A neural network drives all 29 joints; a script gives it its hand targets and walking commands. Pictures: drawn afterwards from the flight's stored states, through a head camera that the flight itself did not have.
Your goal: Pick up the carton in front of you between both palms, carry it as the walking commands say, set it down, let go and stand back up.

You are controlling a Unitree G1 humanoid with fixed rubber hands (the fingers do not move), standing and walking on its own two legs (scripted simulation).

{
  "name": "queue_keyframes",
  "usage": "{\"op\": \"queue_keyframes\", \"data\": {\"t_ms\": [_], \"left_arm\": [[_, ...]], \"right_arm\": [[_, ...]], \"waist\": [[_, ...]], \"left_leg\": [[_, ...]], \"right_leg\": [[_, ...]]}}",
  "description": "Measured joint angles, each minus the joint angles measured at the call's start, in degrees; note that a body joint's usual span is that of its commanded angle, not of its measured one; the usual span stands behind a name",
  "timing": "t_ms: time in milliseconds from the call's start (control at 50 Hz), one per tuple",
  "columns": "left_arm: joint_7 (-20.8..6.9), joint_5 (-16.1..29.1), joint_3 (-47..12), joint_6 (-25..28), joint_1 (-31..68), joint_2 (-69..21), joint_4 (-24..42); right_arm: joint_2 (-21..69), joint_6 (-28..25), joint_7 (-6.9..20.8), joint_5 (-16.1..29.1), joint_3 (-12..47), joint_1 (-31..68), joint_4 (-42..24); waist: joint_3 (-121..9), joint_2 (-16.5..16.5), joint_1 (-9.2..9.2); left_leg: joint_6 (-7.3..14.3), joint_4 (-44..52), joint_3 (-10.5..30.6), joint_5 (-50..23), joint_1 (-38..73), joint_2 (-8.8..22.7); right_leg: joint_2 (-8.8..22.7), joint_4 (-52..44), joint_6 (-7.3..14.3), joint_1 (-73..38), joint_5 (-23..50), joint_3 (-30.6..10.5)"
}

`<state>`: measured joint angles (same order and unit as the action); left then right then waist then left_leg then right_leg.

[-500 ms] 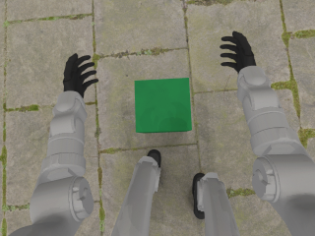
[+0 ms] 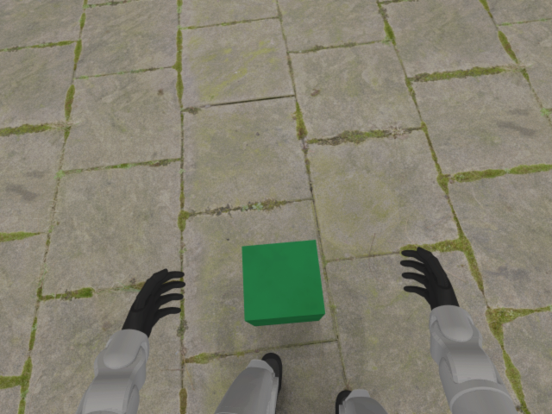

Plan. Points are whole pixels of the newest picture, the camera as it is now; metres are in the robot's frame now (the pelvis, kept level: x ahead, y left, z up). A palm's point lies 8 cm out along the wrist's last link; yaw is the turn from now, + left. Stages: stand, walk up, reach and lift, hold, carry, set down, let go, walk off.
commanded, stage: let go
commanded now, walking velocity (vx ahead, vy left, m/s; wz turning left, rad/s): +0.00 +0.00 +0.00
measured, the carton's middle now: (283, 286) +0.38 +0.07 -0.62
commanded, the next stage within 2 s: stand in 0.78 s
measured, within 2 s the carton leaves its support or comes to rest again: neither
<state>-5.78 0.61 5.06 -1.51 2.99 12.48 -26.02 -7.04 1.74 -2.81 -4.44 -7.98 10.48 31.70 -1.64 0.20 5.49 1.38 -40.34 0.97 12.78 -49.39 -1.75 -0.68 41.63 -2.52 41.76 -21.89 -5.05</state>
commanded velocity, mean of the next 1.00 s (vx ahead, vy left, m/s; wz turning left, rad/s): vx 0.00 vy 0.00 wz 0.00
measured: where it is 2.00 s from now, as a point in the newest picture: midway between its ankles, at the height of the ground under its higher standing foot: outside the picture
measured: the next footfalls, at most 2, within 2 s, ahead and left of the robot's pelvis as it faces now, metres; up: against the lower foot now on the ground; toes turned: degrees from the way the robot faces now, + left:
none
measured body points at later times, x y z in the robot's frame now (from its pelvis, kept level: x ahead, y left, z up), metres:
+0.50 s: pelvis +0.03 -0.05 +0.03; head +0.06 -0.04 +0.48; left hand +0.21 +0.19 -0.04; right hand +0.21 -0.29 -0.04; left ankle +0.05 +0.10 -0.71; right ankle -0.03 -0.15 -0.71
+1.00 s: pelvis +0.03 -0.02 +0.03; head +0.04 +0.00 +0.48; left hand +0.17 +0.26 -0.07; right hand +0.18 -0.31 -0.05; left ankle +0.05 +0.10 -0.71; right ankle -0.03 -0.15 -0.71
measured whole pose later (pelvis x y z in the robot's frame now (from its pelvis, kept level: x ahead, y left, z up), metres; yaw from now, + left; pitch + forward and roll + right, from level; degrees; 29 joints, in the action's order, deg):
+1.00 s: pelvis +0.03 -0.02 +0.03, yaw +0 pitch +0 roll +0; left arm 0.9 -2.2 3.6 -2.5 -13.9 18.8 -34.9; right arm -17.0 1.0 -1.0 -2.9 -2.7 -10.5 41.4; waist 0.2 -3.4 0.1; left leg -0.1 -31.5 1.7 15.2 -16.6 -0.7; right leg -1.1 28.9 -0.4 7.4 -21.6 -4.6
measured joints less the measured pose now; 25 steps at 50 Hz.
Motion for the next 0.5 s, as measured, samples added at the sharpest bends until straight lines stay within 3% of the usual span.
{"op": "queue_keyframes", "data": {"t_ms": [220,380,500], "left_arm": [[1.9,1.0,-3.4,0.9,-15.1,-1.0,3.4],[1.7,-0.2,-2.8,-1.6,-16.6,0.0,2.2],[1.7,-1.3,-2.1,-3.8,-15.7,0.0,1.6]], "right_arm": [[-2.5,-2.1,2.9,1.3,2.9,-15.3,-2.4],[-4.5,0.4,4.8,3.7,5.1,-22.2,-5.3],[-5.1,2.5,5.7,4.9,6.1,-23.8,-6.7]], "waist": [[3.8,0.4,-2.12],[5.2,-1.8,-4.81],[6.0,-2.8,-5.65]], "left_leg": [[-1.5,12.4,1.0,-2.1,23.6,0.1],[-2.9,16.9,1.5,-2.6,34.7,1.0],[-3.5,17.4,1.4,-2.1,38.6,1.5]], "right_leg": [[0.5,-12.0,1.8,-23.4,2.2,0.8],[-0.3,-15.5,3.5,-33.9,2.3,1.2],[-0.8,-15.9,4.1,-37.6,2.0,1.1]]}}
